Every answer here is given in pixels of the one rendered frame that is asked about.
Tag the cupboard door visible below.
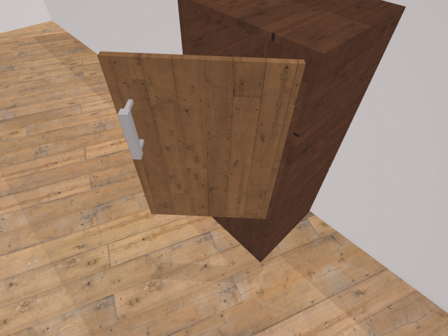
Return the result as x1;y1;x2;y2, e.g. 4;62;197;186
97;51;305;219

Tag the handle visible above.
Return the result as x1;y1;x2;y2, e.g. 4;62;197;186
118;99;144;160

